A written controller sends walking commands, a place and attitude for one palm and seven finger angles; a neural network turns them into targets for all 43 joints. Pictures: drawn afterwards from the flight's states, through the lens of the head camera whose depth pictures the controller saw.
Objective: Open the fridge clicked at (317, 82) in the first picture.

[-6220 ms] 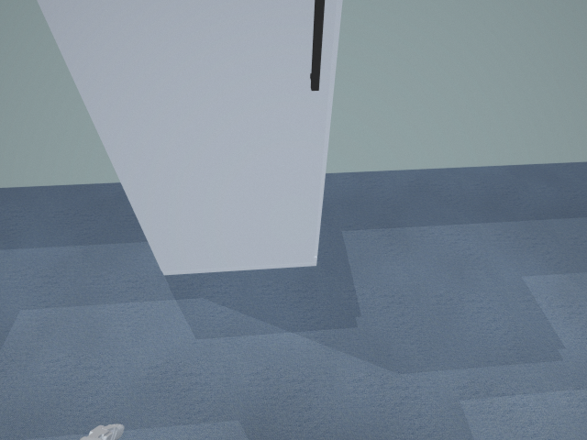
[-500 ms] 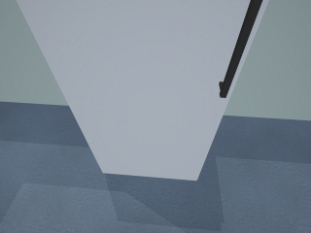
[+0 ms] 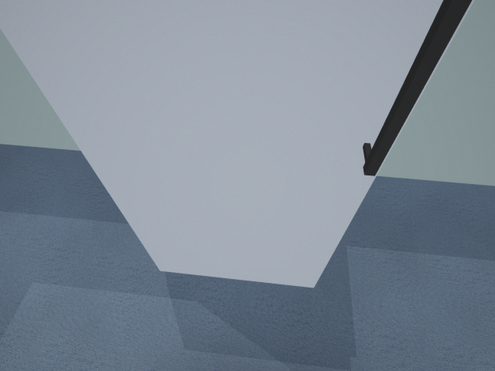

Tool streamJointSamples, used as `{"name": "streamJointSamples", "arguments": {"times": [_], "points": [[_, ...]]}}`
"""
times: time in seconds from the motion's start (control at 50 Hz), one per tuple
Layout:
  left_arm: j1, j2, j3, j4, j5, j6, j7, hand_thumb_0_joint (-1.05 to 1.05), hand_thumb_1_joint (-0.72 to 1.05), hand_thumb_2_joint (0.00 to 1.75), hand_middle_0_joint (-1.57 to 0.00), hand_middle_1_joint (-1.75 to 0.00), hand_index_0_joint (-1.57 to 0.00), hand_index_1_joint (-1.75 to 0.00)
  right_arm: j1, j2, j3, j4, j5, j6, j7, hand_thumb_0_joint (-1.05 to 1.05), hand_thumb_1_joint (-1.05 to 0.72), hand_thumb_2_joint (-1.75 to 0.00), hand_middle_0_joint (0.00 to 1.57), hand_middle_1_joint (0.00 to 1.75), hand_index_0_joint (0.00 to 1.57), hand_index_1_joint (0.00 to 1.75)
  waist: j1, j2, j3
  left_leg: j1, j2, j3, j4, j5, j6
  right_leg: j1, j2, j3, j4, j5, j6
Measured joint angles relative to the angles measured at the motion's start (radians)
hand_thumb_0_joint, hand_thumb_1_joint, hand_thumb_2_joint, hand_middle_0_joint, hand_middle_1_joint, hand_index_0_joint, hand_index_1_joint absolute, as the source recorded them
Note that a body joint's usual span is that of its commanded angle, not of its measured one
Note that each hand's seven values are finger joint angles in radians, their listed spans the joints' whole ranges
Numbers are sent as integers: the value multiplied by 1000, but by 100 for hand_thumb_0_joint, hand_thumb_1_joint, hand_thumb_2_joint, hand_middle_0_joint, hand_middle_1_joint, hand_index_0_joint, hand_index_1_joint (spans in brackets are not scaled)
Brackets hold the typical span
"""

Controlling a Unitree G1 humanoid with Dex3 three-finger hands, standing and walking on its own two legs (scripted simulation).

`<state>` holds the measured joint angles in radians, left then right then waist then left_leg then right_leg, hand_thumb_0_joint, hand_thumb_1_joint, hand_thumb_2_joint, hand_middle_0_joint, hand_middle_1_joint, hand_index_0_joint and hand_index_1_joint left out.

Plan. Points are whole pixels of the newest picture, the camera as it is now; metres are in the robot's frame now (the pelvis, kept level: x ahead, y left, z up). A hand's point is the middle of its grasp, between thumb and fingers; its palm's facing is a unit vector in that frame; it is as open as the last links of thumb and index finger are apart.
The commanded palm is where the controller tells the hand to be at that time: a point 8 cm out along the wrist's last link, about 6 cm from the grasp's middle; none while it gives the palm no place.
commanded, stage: come to a stop and stand still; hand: right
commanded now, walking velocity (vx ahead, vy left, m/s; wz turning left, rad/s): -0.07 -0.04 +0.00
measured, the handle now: (408, 77) +0.43 -0.18 +0.25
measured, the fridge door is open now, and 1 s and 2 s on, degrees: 0 0 0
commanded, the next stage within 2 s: look again from close up in 1.34 s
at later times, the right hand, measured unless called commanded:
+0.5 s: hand out of the picture +0.00 -0.16 -0.17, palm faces +0.09 +0.98 -0.20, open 7.3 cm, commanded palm none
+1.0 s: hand out of the picture -0.07 -0.14 -0.17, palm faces +0.05 +0.99 -0.15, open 7.4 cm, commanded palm none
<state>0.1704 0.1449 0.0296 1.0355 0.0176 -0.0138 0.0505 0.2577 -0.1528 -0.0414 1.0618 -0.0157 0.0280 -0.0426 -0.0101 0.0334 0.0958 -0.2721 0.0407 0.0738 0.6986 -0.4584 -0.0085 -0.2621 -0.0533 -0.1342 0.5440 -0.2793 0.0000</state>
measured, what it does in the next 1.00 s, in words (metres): steps on the spot: left foot, then right foot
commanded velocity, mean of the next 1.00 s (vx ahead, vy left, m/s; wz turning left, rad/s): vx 0.01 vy -0.03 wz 0.00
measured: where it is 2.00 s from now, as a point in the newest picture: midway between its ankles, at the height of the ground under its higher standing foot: outside the picture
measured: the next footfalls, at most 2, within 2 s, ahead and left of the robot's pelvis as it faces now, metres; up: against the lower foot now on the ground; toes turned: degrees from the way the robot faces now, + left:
left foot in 0.04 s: +0.02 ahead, +0.10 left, +0.00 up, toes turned +5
right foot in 0.40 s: -0.01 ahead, -0.10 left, +0.00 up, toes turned -5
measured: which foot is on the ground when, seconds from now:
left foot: up 0.00-0.02, down 0.04-1.00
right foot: down 0.00-0.08, up 0.10-0.38, down 0.40-1.00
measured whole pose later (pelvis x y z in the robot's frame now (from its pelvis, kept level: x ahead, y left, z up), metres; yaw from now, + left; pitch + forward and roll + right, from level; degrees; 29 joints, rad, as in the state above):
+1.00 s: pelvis -0.04 +0.01 +0.01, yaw -1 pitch -1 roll +0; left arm 0.33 0.10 -0.02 1.12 0.01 0.00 0.02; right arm 0.33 -0.10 0.02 1.14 -0.01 -0.03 -0.05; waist -0.01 -0.01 0.03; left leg -0.23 0.00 0.11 0.44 -0.19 0.04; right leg -0.20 -0.02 -0.07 0.48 -0.26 -0.01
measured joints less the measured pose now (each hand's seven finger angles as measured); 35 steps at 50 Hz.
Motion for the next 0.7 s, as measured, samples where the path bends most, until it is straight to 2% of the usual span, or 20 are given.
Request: {"name": "streamJointSamples", "arguments": {"times": [0.04, 0.06, 0.08, 0.12, 0.18, 0.22, 0.32, 0.4, 0.48, 0.58, 0.7], "points": [[-5, 5, 7, -11, 1, 10, -5, 1, 94, 90, -20, -30, -20, -30, -21, -11, -6, -32, -4, -7, 3, 0, -91, -90, 20, 30, 20, 30, 0, -12, 2, -1, -3, 6, -76, 110, 3, -6, -4, 0, 7, 2, 12], [-7, 10, 11, -14, 0, 16, -8, 0, 93, 90, -20, -30, -20, -30, -30, -14, -8, -43, -8, -12, 3, 0, -91, -90, 20, 30, 20, 30, 1, -24, 1, 0, -9, 12, -87, 137, 18, -14, -11, 4, 23, -4, 20], [-7, 16, 16, -15, -3, 24, -12, 0, 93, 90, -20, -30, -20, -30, -37, -15, -7, -53, -11, -16, 3, 0, -91, -90, 20, 30, 20, 30, 4, -39, -2, -2, -17, 19, -81, 132, 35, -22, -18, 11, 39, -10, 21], [-3, 21, 21, -14, -5, 43, -18, 0, 93, 90, -20, -30, -20, -30, -45, -17, -1, -68, -14, -26, 2, 0, -91, -90, 20, 30, 20, 30, 8, -51, -18, -6, -20, 29, -75, 112, 60, -49, -7, 44, 115, -118, 16], [-3, 24, 21, -1, -8, 55, -24, 0, 92, 90, -20, -30, -20, -30, -55, -12, 10, -79, -14, -36, 1, 0, -91, -90, 20, 30, 20, 30, 4, -54, -31, 6, -25, 33, -108, 125, 77, -80, 15, 86, 260, -184, 17], [0, 24, 19, 5, -10, 53, -28, 0, 92, 90, -20, -30, -20, -30, -58, -6, 16, -82, -14, -40, 2, 0, -91, -90, 20, 30, 20, 30, 2, -51, -35, 15, -28, 32, -135, 144, 81, -73, 24, 93, 282, -189, 24], [17, 19, 8, 7, -13, 48, -32, 0, 93, 90, -20, -30, -20, -30, -53, -6, 16, -82, -10, -43, 2, 0, -92, -90, 20, 30, 20, 30, -7, -31, -44, 22, -32, 37, -176, 176, 84, -17, 34, 86, 164, -159, 36], [37, 20, -1, 8, -11, 35, -30, 0, 93, 90, -20, -30, -20, -30, -38, -12, 16, -63, -3, -34, 5, 0, -92, -90, 20, 30, 20, 30, -5, -31, -49, 16, -45, 53, -167, 180, 76, 67, 23, 81, -39, -27, 25], [62, 6, -14, 34, -3, 25, -24, 0, 93, 90, -20, -30, -20, -30, -31, -22, 10, -21, 2, -12, 6, 0, -92, -90, 20, 30, 20, 30, -13, -2, -47, 41, -39, 50, -200, 203, 64, 88, 31, 74, -69, -4, 7], [100, -1, -33, 62, -2, 23, -22, 0, 93, 90, -20, -30, -20, -30, -4, -14, 25, 20, 4, -14, 13, 0, -92, -90, 20, 30, 20, 30, -19, -6, -61, 69, -37, 50, -265, 245, 55, 110, 37, 73, -119, 28, 0], [131, -21, -45, 83, -4, 15, -23, 0, 92, 90, -20, -30, -20, -30, 37, 5, 38, 56, 5, -22, 15, 0, -91, -90, 20, 30, 20, 30, -14, -12, -63, 74, -33, 42, -293, 268, 50, 118, 44, 66, -152, 50, -7]]}}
